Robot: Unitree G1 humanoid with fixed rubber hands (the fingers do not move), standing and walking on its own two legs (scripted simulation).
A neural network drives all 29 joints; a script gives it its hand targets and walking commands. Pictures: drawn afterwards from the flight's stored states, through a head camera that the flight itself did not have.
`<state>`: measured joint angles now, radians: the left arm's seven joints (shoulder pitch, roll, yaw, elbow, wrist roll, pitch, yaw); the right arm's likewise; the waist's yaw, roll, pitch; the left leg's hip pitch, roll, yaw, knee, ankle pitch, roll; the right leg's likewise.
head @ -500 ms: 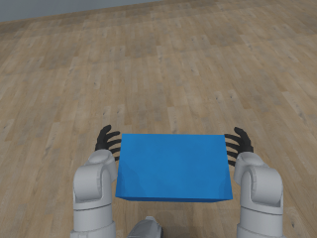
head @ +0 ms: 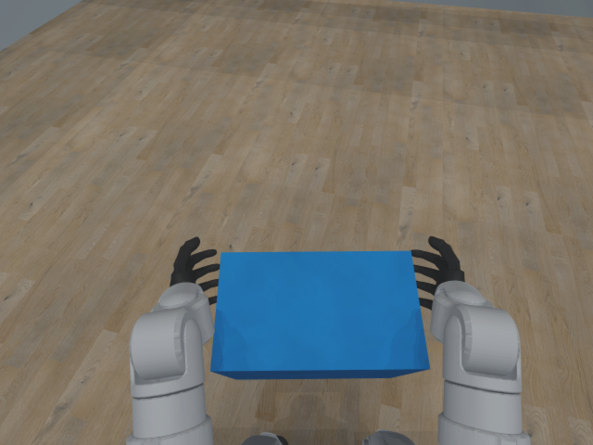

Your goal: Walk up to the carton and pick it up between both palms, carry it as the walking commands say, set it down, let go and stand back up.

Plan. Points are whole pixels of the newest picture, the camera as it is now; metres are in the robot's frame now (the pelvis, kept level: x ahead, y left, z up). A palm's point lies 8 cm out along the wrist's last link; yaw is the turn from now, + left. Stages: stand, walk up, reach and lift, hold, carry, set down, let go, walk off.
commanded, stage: carry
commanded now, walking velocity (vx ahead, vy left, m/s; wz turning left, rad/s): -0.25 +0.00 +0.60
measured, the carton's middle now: (314, 321) +0.29 +0.02 -0.02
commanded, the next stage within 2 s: none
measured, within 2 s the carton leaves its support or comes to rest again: neither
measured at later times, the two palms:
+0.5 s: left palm out of the picture +0.04 +0.22 +0.07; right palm out of the picture +0.12 -0.09 +0.08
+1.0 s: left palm out of the picture -0.21 +0.18 +0.09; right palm out of the picture -0.05 -0.10 +0.07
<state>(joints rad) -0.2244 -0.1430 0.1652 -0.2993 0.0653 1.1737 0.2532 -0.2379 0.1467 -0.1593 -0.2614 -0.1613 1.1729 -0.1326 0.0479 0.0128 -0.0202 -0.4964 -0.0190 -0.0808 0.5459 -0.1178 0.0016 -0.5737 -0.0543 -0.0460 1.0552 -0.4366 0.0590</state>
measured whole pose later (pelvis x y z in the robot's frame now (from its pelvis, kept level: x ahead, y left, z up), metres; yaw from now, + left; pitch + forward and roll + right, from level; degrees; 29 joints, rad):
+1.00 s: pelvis -0.37 -0.10 +0.01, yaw +34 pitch +2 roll +4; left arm -0.23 -0.15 0.16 -0.26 0.10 1.16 0.19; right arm -0.20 0.14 -0.15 -0.32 -0.11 1.21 -0.21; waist -0.04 0.00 0.01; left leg -0.57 -0.02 0.04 1.08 -0.40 -0.07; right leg -0.39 -0.13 -0.10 0.60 -0.24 -0.01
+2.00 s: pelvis -0.54 -0.20 +0.00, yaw +24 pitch +3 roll +2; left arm -0.24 -0.15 0.17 -0.23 0.11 1.17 0.20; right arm -0.22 0.14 -0.16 -0.26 -0.13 1.20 -0.19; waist -0.01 0.01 -0.02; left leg -0.59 0.07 0.07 1.01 -0.43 -0.08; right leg -0.46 -0.01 -0.04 0.65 -0.25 -0.06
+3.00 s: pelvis -0.62 -0.25 +0.01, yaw -10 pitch +3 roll -1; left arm -0.24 -0.15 0.18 -0.29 0.12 1.21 0.21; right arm -0.24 0.15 -0.15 -0.24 -0.15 1.18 -0.15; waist 0.03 0.00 -0.04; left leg -0.29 0.12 0.14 0.52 -0.28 -0.03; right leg -0.57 0.02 -0.05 0.96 -0.38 0.05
